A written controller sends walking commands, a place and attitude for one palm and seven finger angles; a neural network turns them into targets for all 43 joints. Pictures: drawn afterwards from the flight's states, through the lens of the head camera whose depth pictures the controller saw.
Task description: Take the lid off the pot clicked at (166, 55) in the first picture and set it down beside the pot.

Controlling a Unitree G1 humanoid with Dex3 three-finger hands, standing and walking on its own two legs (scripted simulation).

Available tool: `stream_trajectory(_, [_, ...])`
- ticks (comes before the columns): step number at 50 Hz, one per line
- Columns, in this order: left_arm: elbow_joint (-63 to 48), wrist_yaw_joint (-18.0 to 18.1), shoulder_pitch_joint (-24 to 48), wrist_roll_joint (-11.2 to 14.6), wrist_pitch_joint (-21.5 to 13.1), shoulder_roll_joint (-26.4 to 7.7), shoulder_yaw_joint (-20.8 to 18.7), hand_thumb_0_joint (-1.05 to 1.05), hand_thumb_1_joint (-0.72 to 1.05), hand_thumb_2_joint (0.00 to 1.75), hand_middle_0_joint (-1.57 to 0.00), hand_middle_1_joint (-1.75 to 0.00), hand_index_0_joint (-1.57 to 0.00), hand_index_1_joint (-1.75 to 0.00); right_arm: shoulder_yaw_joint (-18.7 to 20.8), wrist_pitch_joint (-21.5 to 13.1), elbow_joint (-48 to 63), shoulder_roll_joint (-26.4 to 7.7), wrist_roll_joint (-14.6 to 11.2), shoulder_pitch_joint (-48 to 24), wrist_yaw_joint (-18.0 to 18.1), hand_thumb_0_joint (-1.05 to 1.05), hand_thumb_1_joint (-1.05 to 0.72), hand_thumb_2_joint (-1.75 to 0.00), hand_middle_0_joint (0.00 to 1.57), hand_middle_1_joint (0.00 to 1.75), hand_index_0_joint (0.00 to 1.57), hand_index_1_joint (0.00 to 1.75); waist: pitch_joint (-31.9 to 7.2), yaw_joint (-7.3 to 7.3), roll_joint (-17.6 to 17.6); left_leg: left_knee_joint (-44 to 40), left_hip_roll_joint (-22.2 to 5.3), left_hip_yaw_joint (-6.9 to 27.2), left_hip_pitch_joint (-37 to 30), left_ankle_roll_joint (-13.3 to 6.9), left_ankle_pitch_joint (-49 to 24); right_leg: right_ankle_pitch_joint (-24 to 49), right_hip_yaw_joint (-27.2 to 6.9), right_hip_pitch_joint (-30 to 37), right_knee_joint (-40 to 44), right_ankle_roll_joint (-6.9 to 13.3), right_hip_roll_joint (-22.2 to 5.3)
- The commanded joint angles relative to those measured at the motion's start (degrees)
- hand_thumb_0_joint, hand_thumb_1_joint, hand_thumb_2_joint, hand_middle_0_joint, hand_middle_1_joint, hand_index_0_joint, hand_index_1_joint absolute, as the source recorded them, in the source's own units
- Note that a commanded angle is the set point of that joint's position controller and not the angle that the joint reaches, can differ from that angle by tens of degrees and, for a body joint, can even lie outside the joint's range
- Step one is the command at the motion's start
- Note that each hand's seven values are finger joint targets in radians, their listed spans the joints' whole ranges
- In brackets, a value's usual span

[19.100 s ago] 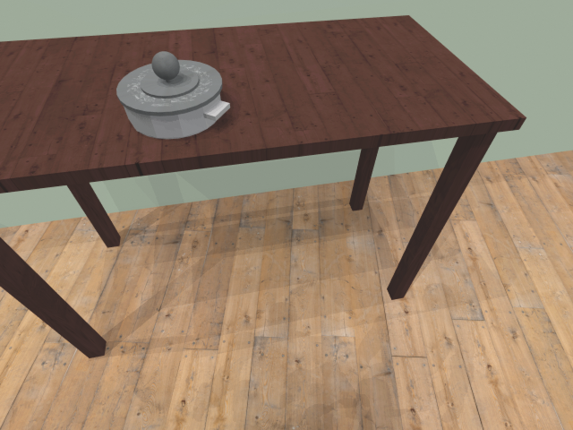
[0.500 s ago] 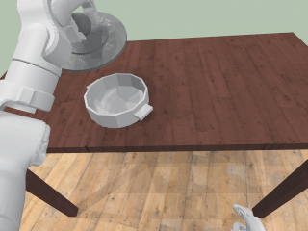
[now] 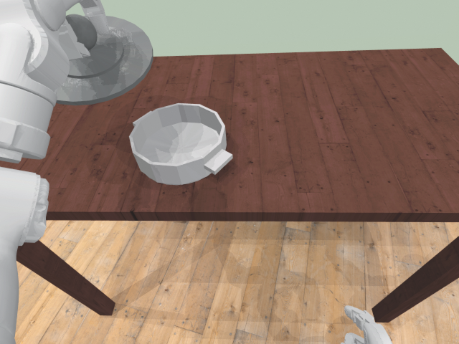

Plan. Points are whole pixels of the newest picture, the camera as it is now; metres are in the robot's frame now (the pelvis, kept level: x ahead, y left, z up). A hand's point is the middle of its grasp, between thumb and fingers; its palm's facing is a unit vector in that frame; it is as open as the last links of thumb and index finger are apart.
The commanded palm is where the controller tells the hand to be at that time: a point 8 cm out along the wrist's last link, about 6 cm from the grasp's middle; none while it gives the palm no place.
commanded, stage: move the lid sideways beside the pot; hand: left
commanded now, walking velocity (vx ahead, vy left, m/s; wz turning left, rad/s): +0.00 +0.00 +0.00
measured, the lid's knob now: (78, 33) +0.48 +0.22 +0.31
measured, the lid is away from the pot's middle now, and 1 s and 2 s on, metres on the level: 0.11 0.23 0.22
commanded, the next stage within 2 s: lower the lid onto the table in 1.18 s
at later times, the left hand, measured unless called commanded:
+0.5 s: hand (40, 40) +0.45 +0.26 +0.32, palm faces -0.07 -0.05 -1.00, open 7.6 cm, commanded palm +0.42 +0.28 +0.39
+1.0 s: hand out of the picture +0.44 +0.32 +0.32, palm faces -0.08 -0.04 -1.00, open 7.6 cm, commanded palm +0.42 +0.33 +0.39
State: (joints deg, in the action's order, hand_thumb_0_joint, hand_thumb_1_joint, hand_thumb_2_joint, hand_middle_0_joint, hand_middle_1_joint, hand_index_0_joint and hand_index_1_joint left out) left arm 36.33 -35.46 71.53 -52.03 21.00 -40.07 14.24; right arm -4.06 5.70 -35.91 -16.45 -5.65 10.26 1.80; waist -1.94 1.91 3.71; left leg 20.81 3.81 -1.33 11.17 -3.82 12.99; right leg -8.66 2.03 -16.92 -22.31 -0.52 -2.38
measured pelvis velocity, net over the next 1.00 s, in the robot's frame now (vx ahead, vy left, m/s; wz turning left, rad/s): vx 0.01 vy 0.00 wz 0.01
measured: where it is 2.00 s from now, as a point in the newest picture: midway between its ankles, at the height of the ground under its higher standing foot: outside the picture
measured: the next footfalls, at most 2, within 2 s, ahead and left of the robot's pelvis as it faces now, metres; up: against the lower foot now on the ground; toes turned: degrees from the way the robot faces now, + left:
none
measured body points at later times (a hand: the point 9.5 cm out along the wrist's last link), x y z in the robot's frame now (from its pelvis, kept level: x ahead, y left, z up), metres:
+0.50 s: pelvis +0.01 +0.00 +0.00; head +0.04 -0.03 +0.45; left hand +0.45 +0.26 +0.37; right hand +0.13 -0.26 -0.12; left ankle -0.03 +0.08 -0.74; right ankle +0.03 -0.13 -0.74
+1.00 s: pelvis +0.01 +0.00 +0.00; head +0.05 -0.02 +0.45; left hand +0.44 +0.32 +0.37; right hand +0.14 -0.25 -0.12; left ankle -0.03 +0.08 -0.74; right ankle +0.03 -0.13 -0.74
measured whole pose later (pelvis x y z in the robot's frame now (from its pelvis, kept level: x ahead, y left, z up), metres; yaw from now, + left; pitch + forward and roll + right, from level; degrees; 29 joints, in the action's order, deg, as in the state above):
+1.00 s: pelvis +0.01 +0.00 +0.00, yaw +0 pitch +5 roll -1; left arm 41.4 -36.2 68.9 -54.7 14.5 -52.3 6.7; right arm -4.0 9.4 -35.9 -17.5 -6.5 11.2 2.9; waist -0.5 2.3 3.6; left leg 21.2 3.1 -0.6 12.2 -3.8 13.8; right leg -8.1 2.9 -16.4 -19.8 -0.5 -1.6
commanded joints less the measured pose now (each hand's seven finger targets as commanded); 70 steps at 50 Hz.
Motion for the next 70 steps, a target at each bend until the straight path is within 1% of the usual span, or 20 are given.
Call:
stream_trajectory(1, [-13.39, 3.73, 34.79, -2.45, -1.07, -18.69, -10.39, 0.0, 0.59, 1.1, -0.87, -0.93, -0.89, -0.93, 2.94, -2.43, 7.74, -7.58, 0.12, -4.21, -0.02, 0.0, -0.9, -0.9, 0.2, 0.3, 0.2, 0.3, -25.52, -0.53, -0.65, -1.0, -2.16, 2.65, -5.54, 0.59, -23.17, 12.38, -0.49, 13.44, -0.23, 3.84, 1.97])
stream_trajectory(4, [-6.46, 3.08, 32.0, -2.67, -0.69, -16.72, -8.59, 0.0, 0.59, 1.1, -0.87, -0.93, -0.89, -0.93, 2.94, -1.56, 7.01, -7.83, -0.08, -3.71, 0.36, 0.0, -0.9, -0.9, 0.2, 0.3, 0.2, 0.3, -20.44, 0.31, -3.71, -1.53, -2.17, 2.17, -3.27, 0.21, -18.98, 10.78, 0.18, 11.54, 0.43, 3.7, 1.99])
stream_trajectory(6, [-13.95, 3.56, 35.32, -2.5, -1.95, -18.83, -9.63, 0.0, 0.59, 1.1, -0.87, -0.93, -0.89, -0.93, 2.99, -1.83, 8.03, -7.8, -0.15, -3.95, -0.03, 0.0, -0.9, -0.9, 0.2, 0.3, 0.2, 0.3, -25.49, -0.36, -0.15, -1.34, -2.24, 2.66, -5.19, 0.62, -22.79, 12.0, -0.34, 13.56, -0.13, 3.8, 2.0])
stream_trajectory(10, [-7.99, 3.31, 29.73, -1.96, -1.83, -18.9, -9.84, 0.0, 0.59, 1.1, -0.87, -0.93, -0.89, -0.93, 3.26, -1.37, 7.4, -8.8, -0.27, -2.53, 0.12, 0.0, -0.9, -0.9, 0.2, 0.3, 0.2, 0.3, -22.78, 0.27, 0.21, -0.44, -2.31, 2.67, -4.96, 0.36, -24.84, 13.19, -0.16, 12.08, 0.67, 3.9, 1.95])
stream_trajectory(11, [-12.46, 3.54, 33.9, -3.18, -2.34, -23.22, -12.84, 0.0, 0.59, 1.1, -0.87, -0.93, -0.89, -0.93, 3.21, -1.39, 7.48, -8.37, 0.04, -2.77, 0.07, 0.0, -0.9, -0.9, 0.2, 0.3, 0.2, 0.3, -26.4, -0.67, -0.65, -0.72, -2.38, 2.6, -5.1, 0.53, -25.7, 14.32, -0.69, 14.87, -0.16, 3.79, 1.91])
stream_trajectory(18, [-5.09, 2.54, 29.4, -3.4, -2.47, -21.8, -10.87, 0.0, 0.59, 1.1, -0.87, -0.93, -0.89, -0.93, 3.13, 0.17, 7.13, -8.53, -0.41, -2.74, 0.3, 0.0, -0.9, -0.9, 0.2, 0.3, 0.2, 0.3, -20.12, 0.37, -3.45, -0.95, -2.55, 1.76, -2.28, 0.02, -21.42, 12.99, -0.05, 12.62, 0.59, 3.55, 1.82])
stream_trajectory(21, [-13.17, 3.17, 33.69, -3.22, -3.56, -25.01, -12.61, 0.0, 0.59, 1.1, -0.87, -0.93, -0.89, -0.93, 3.29, -0.23, 7.99, -8.48, -0.34, -2.98, 0.2, 0.0, -0.9, -0.9, 0.2, 0.3, 0.2, 0.3, -26.63, -0.27, 1.69, -0.19, -2.41, 2.35, -5.45, 0.07, -25.15, 13.96, -1.06, 14.69, 0.13, 3.71, 1.83])
stream_trajectory(25, [-6.77, 3.0, 28.74, -2.56, -3.53, -22.05, -10.45, 0.0, 0.59, 1.1, -0.87, -0.93, -0.89, -0.93, 3.36, 0.0, 7.07, -9.02, -0.64, -1.35, 0.6, 0.0, -0.9, -0.9, 0.2, 0.3, 0.2, 0.3, -23.08, 1.15, 2.07, 0.81, -2.47, 2.7, -6.55, -0.02, -27.62, 14.24, -0.13, 11.34, 1.12, 3.69, 2.22])
stream_trajectory(27, [-6.47, 3.03, 30.22, -3.98, -4.01, -27.18, -14.26, 0.0, 0.59, 1.1, -0.87, -0.93, -0.89, -0.93, 3.12, 0.28, 6.89, -8.89, -0.14, -1.97, 0.85, 0.0, -0.9, -0.9, 0.2, 0.3, 0.2, 0.3, -23.85, 0.44, -0.75, 0.25, -2.38, 2.07, -4.27, -0.31, -24.76, 14.63, -0.37, 14.09, 0.53, 3.68, 2.06])
stream_trajectory(30, [-8.3, 2.96, 29.53, -2.53, -4.44, -22.83, -10.25, 0.0, 0.59, 1.1, -0.87, -0.93, -0.89, -0.93, 3.32, 0.39, 7.13, -9.19, -0.82, -1.8, 0.64, 0.0, -0.9, -0.9, 0.2, 0.3, 0.2, 0.3, -23.94, 1.14, 3.28, 0.87, -2.54, 2.65, -6.92, 0.01, -29.17, 15.44, -0.14, 11.84, 1.03, 3.7, 2.06])
stream_trajectory(32, [-13.09, 3.28, 32.24, -3.88, -4.82, -29.02, -15.71, 0.0, 0.59, 1.1, -0.87, -0.93, -0.89, -0.93, 3.27, 0.1, 7.43, -8.76, -0.03, -2.65, 0.68, 0.0, -0.9, -0.9, 0.2, 0.3, 0.2, 0.3, -28.38, -0.04, 4.3, 1.47, -2.45, 2.66, -8.16, -0.2, -32.11, 16.99, -1.03, 14.65, 0.03, 3.89, 1.95])
stream_trajectory(35, [-5.42, 2.58, 24.38, -2.78, -4.64, -25.92, -13.13, 0.0, 0.59, 1.1, -0.87, -0.93, -0.89, -0.93, 3.3, 0.92, 6.58, -9.55, -0.8, -0.79, 0.39, 0.0, -0.9, -0.9, 0.2, 0.3, 0.2, 0.3, -22.38, 0.75, 1.56, 1.29, -2.95, 2.83, -6.18, 0.2, -32.29, 17.11, 0.12, 11.9, 1.2, 3.59, 2.11])
stream_trajectory(37, [-7.75, 2.44, 25.76, -3.86, -5.09, -30.21, -16.7, 0.0, 0.59, 1.1, -0.87, -0.93, -0.89, -0.93, 3.2, 1.15, 7.31, -9.22, -0.25, -2.58, 0.45, 0.0, -0.9, -0.9, 0.2, 0.3, 0.2, 0.3, -24.18, -0.36, -0.16, 1.24, -2.8, 2.22, -4.72, -0.23, -30.5, 17.94, -0.72, 14.78, 0.05, 3.65, 1.7])
stream_trajectory(40, [-6.27, 2.2, 24.33, -2.41, -5.11, -25.06, -11.53, 0.0, 0.59, 1.1, -0.87, -0.93, -0.89, -0.93, 3.25, 1.92, 6.99, -9.5, -1.18, -1.92, 0.27, 0.0, -0.9, -0.9, 0.2, 0.3, 0.2, 0.3, -19.9, 1.17, 2.86, 0.92, -3.15, 2.78, -6.04, 0.13, -30.38, 15.04, 0.53, 9.91, 1.6, 3.59, 2.14])
stream_trajectory(46, [-9.7, 3.09, 30.15, -4.31, -6.54, -31.61, -15.66, 0.0, 0.59, 1.1, -0.87, -0.93, -0.89, -0.93, 3.06, 1.65, 6.71, -9.03, -0.55, -0.99, 1.07, 0.0, -0.9, -0.9, 0.2, 0.3, 0.2, 0.3, -24.86, 0.48, 3.26, 0.43, -2.97, 3.07, -6.97, 0.1, -28.54, 13.67, -0.47, 13.33, 1.27, 3.76, 2.25])
stream_trajectory(50, [-3.28, 3.07, 27.07, -3.62, -7.0, -27.81, -12.09, 0.0, 0.59, 1.1, -0.87, -0.93, -0.89, -0.93, 3.12, 1.84, 5.8, -9.71, -1.02, 0.22, 1.32, 0.0, -0.9, -0.9, 0.2, 0.3, 0.2, 0.3, -20.5, 1.88, 4.64, 0.55, -2.95, 2.94, -7.1, 0.09, -27.63, 12.18, 0.62, 9.53, 2.52, 3.83, 2.67])
stream_trajectory(52, [-3.91, 3.33, 29.26, -5.18, -7.85, -32.56, -15.77, 0.0, 0.59, 1.1, -0.87, -0.93, -0.89, -0.93, 2.97, 1.82, 5.68, -9.53, -0.32, 0.08, 1.48, 0.0, -0.9, -0.9, 0.2, 0.3, 0.2, 0.3, -23.05, 0.99, 3.42, 0.33, -2.95, 2.56, -5.72, -0.15, -26.14, 12.9, -0.17, 12.92, 1.71, 3.95, 2.42])
stream_trajectory(65, [-5.79, 3.17, 25.2, -3.1, -6.5, -28.68, -14.42, 0.0, 0.59, 1.1, -0.87, -0.93, -0.89, -0.93, 3.66, 1.44, 6.14, -9.82, -0.79, 0.49, 0.28, 0.0, -0.9, -0.9, 0.2, 0.3, 0.2, 0.3, -22.58, 0.72, 7.98, 1.44, -3.14, 4.17, -9.49, 0.89, -36.61, 14.32, 0.72, 9.62, 1.88, 4.04, 2.97])
stream_trajectory(67, [-5.02, 3.01, 24.91, -4.18, -5.86, -31.7, -17.09, 0.0, 0.59, 1.1, -0.87, -0.93, -0.89, -0.93, 3.35, 1.17, 6.17, -9.51, -0.39, 0.26, 0.23, 0.0, -0.9, -0.9, 0.2, 0.3, 0.2, 0.3, -23.15, 0.15, 3.17, 1.21, -3.15, 3.68, -7.2, 0.44, -34.28, 15.78, 0.21, 12.45, 1.08, 3.83, 2.73])
stream_trajectory(70, [-2.34, 2.63, 21.95, -2.87, -5.25, -27.29, -13.02, 0.0, 0.59, 1.1, -0.87, -0.93, -0.89, -0.93, 3.48, 1.6, 6.32, -10.09, -1.27, 0.68, 0.1, 0.0, -0.9, -0.9, 0.2, 0.3, 0.2, 0.3, -19.79, 0.99, 1.43, 0.42, -3.2, 3.33, -5.51, 0.4, -30.65, 14.58, 1.1, 10.65, 1.81, 3.44, 2.78])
